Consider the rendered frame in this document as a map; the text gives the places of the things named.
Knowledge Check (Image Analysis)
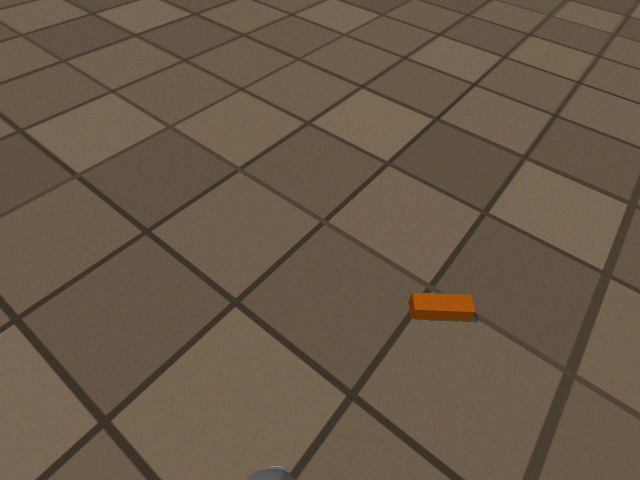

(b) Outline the carton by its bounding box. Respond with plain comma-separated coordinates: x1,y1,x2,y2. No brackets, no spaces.
408,292,476,321

